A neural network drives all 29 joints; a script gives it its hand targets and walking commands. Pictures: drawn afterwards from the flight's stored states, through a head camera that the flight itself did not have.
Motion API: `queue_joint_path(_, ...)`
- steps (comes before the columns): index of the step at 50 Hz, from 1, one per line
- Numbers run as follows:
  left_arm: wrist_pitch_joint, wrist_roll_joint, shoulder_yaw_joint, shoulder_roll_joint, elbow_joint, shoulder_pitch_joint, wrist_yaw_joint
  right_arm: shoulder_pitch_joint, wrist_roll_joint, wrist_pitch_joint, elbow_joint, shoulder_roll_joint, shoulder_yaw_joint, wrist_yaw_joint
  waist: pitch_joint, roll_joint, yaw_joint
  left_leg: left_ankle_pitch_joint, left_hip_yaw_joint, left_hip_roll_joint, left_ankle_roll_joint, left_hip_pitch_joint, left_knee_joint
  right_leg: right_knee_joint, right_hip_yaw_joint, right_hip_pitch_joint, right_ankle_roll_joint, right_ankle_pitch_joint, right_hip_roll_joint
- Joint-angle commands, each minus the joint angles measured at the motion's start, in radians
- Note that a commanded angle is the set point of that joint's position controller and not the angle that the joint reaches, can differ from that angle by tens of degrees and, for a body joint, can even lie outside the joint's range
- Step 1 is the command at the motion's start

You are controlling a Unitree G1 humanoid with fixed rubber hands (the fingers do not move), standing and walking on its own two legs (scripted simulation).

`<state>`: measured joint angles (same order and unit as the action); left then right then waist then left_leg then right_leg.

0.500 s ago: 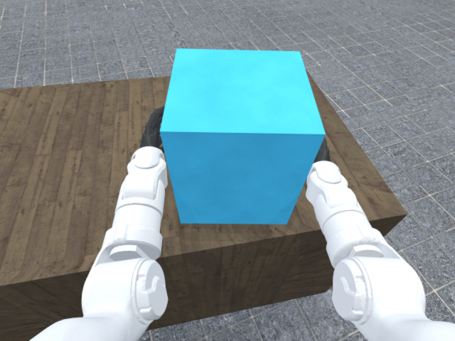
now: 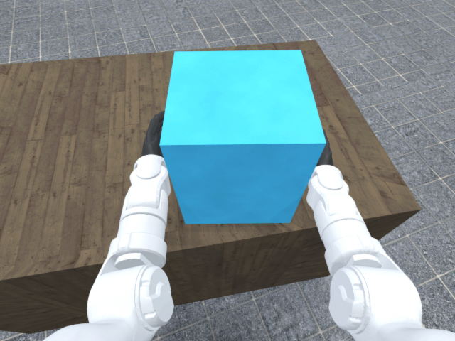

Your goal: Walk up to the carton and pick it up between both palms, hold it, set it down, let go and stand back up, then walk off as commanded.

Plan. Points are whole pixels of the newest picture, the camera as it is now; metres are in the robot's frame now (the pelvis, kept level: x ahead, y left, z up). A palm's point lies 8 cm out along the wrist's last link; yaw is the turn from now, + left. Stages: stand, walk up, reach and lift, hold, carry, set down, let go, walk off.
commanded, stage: set down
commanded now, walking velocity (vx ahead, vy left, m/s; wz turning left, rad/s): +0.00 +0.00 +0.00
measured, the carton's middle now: (237, 145) +0.44 +0.03 +0.06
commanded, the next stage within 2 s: none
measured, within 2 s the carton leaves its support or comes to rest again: rests again in 1.98 s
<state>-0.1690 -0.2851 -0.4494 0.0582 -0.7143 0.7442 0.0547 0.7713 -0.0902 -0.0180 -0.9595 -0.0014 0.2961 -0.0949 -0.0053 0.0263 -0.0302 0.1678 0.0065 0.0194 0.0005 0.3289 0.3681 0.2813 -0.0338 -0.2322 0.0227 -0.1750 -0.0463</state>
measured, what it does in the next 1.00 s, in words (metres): stands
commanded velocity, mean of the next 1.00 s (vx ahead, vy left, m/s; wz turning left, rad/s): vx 0.00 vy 0.00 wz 0.00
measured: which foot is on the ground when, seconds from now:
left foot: down 0.00-1.00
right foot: down 0.00-1.00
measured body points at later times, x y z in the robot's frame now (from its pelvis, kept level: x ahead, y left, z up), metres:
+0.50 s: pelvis +0.00 -0.01 +0.00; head +0.10 +0.01 +0.44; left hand +0.41 +0.19 +0.02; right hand +0.44 -0.11 +0.02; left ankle +0.00 +0.11 -0.75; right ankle -0.03 -0.10 -0.75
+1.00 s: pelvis -0.01 -0.01 +0.00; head +0.08 +0.02 +0.44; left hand +0.39 +0.19 +0.01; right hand +0.42 -0.12 +0.02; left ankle +0.00 +0.11 -0.75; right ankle -0.03 -0.10 -0.75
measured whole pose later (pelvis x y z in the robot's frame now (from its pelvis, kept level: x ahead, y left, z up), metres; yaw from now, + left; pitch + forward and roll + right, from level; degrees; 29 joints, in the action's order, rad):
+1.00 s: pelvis -0.01 -0.01 +0.00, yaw +1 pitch +13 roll -1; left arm 0.07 -0.28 -0.49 0.04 -0.90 0.73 0.08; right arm 0.76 -0.29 -0.16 -1.01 -0.04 0.43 -0.04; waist 0.05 0.05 -0.05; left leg 0.11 -0.01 0.02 0.01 0.47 0.35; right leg 0.32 -0.05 -0.39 0.04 -0.16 -0.04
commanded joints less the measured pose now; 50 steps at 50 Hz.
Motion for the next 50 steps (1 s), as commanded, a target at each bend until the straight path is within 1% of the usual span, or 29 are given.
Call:
queue_joint_path(1, 0.228, 0.085, 0.512, 0.614, 0.09, 0.583, 0.007, 0.696, -0.134, -0.271, 0.319, -0.576, -0.258, 0.217, 1.201, -0.161, -0.129, -1.182, -0.043, 0.105, 0.115, -0.665, 0.233, -0.094, -0.034, -0.29, 0.1, 0.324, -0.023)
queue_joint_path(3, 0.223, 0.034, 0.404, 0.552, -0.024, 0.563, -0.011, 0.684, -0.142, -0.238, 0.249, -0.533, -0.238, 0.21, 0.997, -0.081, -0.108, -0.995, -0.061, 0.06, 0.086, -0.526, 0.18, -0.029, -0.031, -0.072, 0.032, 0.411, -0.008)
queue_joint_path(5, 0.181, -0.027, 0.259, 0.461, -0.124, 0.491, -0.057, 0.67, -0.135, -0.183, 0.169, -0.497, -0.216, 0.201, 0.697, -0.016, -0.128, -0.738, -0.088, 0.019, 0.048, -0.374, 0.105, 0.05, -0.016, 0.119, -0.033, 0.531, 0.033)
queue_joint_path(7, 0.101, -0.068, 0.152, 0.409, -0.172, 0.427, -0.108, 0.613, -0.117, -0.113, 0.09, -0.472, -0.206, 0.195, 0.426, 0.02, -0.134, -0.557, -0.116, 0.003, 0.007, -0.259, 0.032, 0.045, -0.003, 0.231, -0.055, 0.513, 0.053)
queue_joint_path(8, 0.071, -0.083, 0.106, 0.385, -0.168, 0.416, -0.128, 0.587, -0.098, -0.079, 0.075, -0.478, -0.22, 0.19, 0.331, 0.037, -0.155, -0.482, -0.129, -0.008, -0.01, -0.209, 0.004, 0.051, 0.008, 0.291, -0.066, 0.521, 0.063)
queue_joint_path(9, 0.037, -0.093, 0.078, 0.364, -0.15, 0.425, -0.149, 0.566, -0.082, -0.049, 0.064, -0.482, -0.224, 0.186, 0.265, 0.053, -0.149, -0.404, -0.133, -0.013, -0.023, -0.178, -0.024, 0.054, 0.012, 0.332, -0.082, 0.529, 0.076)
queue_joint_path(10, 0.006, -0.103, 0.066, 0.365, -0.124, 0.41, -0.163, 0.531, -0.07, -0.022, 0.053, -0.482, -0.222, 0.188, 0.232, 0.043, -0.138, -0.343, -0.131, -0.019, -0.026, -0.171, -0.053, 0.054, 0.01, 0.339, -0.088, 0.517, 0.08)
queue_joint_path(12, -0.016, -0.098, 0.068, 0.361, -0.075, 0.437, -0.175, 0.574, -0.066, -0.008, 0.09, -0.499, -0.219, 0.189, 0.295, 0.039, -0.147, -0.277, -0.125, -0.026, -0.024, -0.143, -0.079, 0.067, 0.006, 0.355, -0.106, 0.536, 0.093)
queue_joint_path(13, -0.012, -0.082, 0.081, 0.362, -0.052, 0.456, -0.173, 0.597, -0.07, -0.015, 0.114, -0.501, -0.215, 0.19, 0.345, 0.037, -0.148, -0.273, -0.125, -0.025, -0.02, -0.141, -0.079, 0.073, 0.003, 0.343, -0.107, 0.533, 0.091)
queue_joint_path(14, 0.001, -0.063, 0.135, 0.379, -0.023, 0.472, -0.161, 0.638, -0.08, -0.042, 0.165, -0.509, -0.218, 0.192, 0.442, 0.022, -0.128, -0.317, -0.116, -0.024, -0.002, -0.152, -0.07, 0.091, -0.016, 0.346, -0.104, 0.581, 0.079)
queue_joint_path(15, 0.034, -0.051, 0.16, 0.397, 0.003, 0.51, -0.149, 0.701, -0.096, -0.082, 0.221, -0.537, -0.227, 0.191, 0.585, 0.013, -0.135, -0.372, -0.116, -0.026, 0.011, -0.137, -0.045, 0.113, -0.016, 0.362, -0.102, 0.646, 0.073)
queue_joint_path(16, 0.077, -0.03, 0.208, 0.433, 0.03, 0.558, -0.137, 0.741, -0.113, -0.122, 0.276, -0.575, -0.247, 0.187, 0.718, 0.016, -0.113, -0.442, -0.11, -0.026, 0.02, -0.132, -0.019, 0.134, -0.018, 0.376, -0.105, 0.733, 0.068)
queue_joint_path(18, 0.168, 0.032, 0.326, 0.517, 0.092, 0.675, -0.105, 0.85, -0.143, -0.201, 0.357, -0.632, -0.287, 0.194, 1.044, -0.012, -0.109, -0.632, -0.07, 0.002, 0.028, -0.242, 0.057, 0.16, -0.025, 0.239, -0.098, 0.786, 0.058)
queue_joint_path(20, 0.269, 0.068, 0.422, 0.58, 0.105, 0.684, -0.074, 0.853, -0.191, -0.272, 0.409, -0.678, -0.317, 0.197, 1.31, -0.055, -0.121, -0.817, -0.043, 0.019, 0.035, -0.33, 0.145, 0.177, -0.032, 0.079, -0.084, 0.755, 0.049)
queue_joint_path(23, 0.364, 0.084, 0.461, 0.601, 0.091, 0.636, -0.024, 0.733, -0.272, -0.344, 0.361, -0.655, -0.237, 0.209, 1.441, -0.109, -0.121, -1.128, -0.017, 0.089, 0.058, -0.525, 0.24, 0.063, -0.058, -0.274, -0.007, 0.479, 0.018)
queue_joint_path(24, 0.381, 0.085, 0.46, 0.591, 0.069, 0.613, -0.017, 0.671, -0.287, -0.354, 0.325, -0.638, -0.208, 0.208, 1.428, -0.126, -0.116, -1.13, -0.031, 0.092, 0.073, -0.532, 0.244, 0.019, -0.048, -0.285, 0.027, 0.446, 0.016)
queue_joint_path(25, 0.392, 0.073, 0.453, 0.569, 0.021, 0.624, -0.015, 0.635, -0.3, -0.359, 0.283, -0.617, -0.171, 0.204, 1.392, -0.127, -0.077, -1.068, -0.044, 0.085, 0.08, -0.507, 0.238, 0.006, -0.046, -0.254, 0.034, 0.446, 0.011)
queue_joint_path(28, 0.393, 0.002, 0.357, 0.516, -0.161, 0.573, -0.04, 0.555, -0.305, -0.335, 0.152, -0.614, -0.147, 0.192, 1.133, -0.069, -0.049, -0.836, -0.089, 0.035, 0.072, -0.324, 0.167, 0.07, -0.029, 0.011, -0.019, 0.605, 0.028)
queue_joint_path(31, 0.318, -0.053, 0.209, 0.414, -0.269, 0.499, -0.094, 0.567, -0.268, -0.246, 0.073, -0.574, -0.16, 0.194, 0.714, 0.003, -0.088, -0.472, -0.126, -0.001, 0.013, -0.116, 0.024, 0.101, -0.003, 0.257, -0.064, 0.606, 0.066)
queue_joint_path(32, 0.288, -0.064, 0.163, 0.394, -0.263, 0.5, -0.114, 0.555, -0.254, -0.211, 0.038, -0.563, -0.151, 0.193, 0.559, 0.026, -0.083, -0.379, -0.128, -0.008, -0.006, -0.072, -0.015, 0.107, 0.001, 0.305, -0.083, 0.601, 0.078)
queue_joint_path(34, 0.235, -0.072, 0.094, 0.355, -0.284, 0.499, -0.146, 0.54, -0.219, -0.152, -0.003, -0.553, -0.154, 0.188, 0.391, 0.066, -0.084, -0.267, -0.126, -0.016, -0.028, -0.042, -0.062, 0.106, 0.013, 0.362, -0.109, 0.616, 0.101)
queue_joint_path(36, 0.185, -0.077, 0.059, 0.345, -0.266, 0.503, -0.169, 0.53, -0.194, -0.102, -0.037, -0.534, -0.134, 0.196, 0.302, 0.063, -0.098, -0.182, -0.122, -0.013, -0.035, -0.032, -0.095, 0.098, 0.02, 0.346, -0.123, 0.544, 0.113)
queue_joint_path(38, 0.161, -0.082, 0.068, 0.374, -0.234, 0.494, -0.167, 0.555, -0.188, -0.091, -0.009, -0.546, -0.128, 0.201, 0.352, 0.066, -0.102, -0.183, -0.119, -0.013, -0.025, -0.041, -0.1, 0.101, 0.013, 0.349, -0.12, 0.534, 0.104)
queue_joint_path(42, 0.248, -0.053, 0.176, 0.394, -0.139, 0.644, -0.122, 0.708, -0.249, -0.218, 0.15, -0.551, -0.09, 0.209, 0.775, -0.006, -0.078, -0.367, -0.112, -0.006, 0.026, -0.063, -0.047, 0.134, -0.013, 0.344, -0.092, 0.624, 0.074)
queue_joint_path(43, 0.291, -0.033, 0.195, 0.335, -0.126, 0.697, -0.094, 0.74, -0.247, -0.254, 0.18, -0.468, -0.089, 0.208, 0.935, -0.024, -0.099, -0.446, -0.12, -0.006, 0.039, -0.085, -0.009, 0.147, -0.006, 0.325, -0.083, 0.638, 0.065)
queue_joint_path(45, 0.373, -0.015, 0.234, 0.393, -0.027, 0.796, -0.051, 0.834, -0.287, -0.307, 0.271, -0.516, -0.088, 0.213, 1.142, -0.034, -0.131, -0.551, -0.113, 0.001, 0.043, -0.148, 0.055, 0.16, -0.017, 0.218, -0.075, 0.61, 0.059)
queue_joint_path(46, 0.402, -0.001, 0.25, 0.404, -0.015, 0.805, -0.034, 0.816, -0.308, -0.322, 0.269, -0.513, -0.072, 0.214, 1.23, -0.052, -0.123, -0.613, -0.1, 0.012, 0.046, -0.21, 0.088, 0.158, -0.028, 0.126, -0.065, 0.565, 0.053)
queue_joint_path(47, 0.427, 0.018, 0.269, 0.386, -0.019, 0.779, -0.019, 0.797, -0.309, -0.343, 0.269, -0.472, -0.075, 0.213, 1.311, -0.081, -0.135, -0.672, -0.101, 0.018, 0.055, -0.231, 0.121, 0.159, -0.029, 0.064, -0.054, 0.558, 0.049)
queue_joint_path(50, 0.454, 0.034, 0.226, 0.148, -0.045, 0.722, 0.037, 0.684, -0.292, -0.344, 0.224, -0.207, 0.019, 0.174, 1.309, -0.105, -0.103, -0.654, -0.112, 0.022, 0.071, -0.231, 0.152, 0.152, -0.036, -0.005, -0.039, 0.488, 0.031)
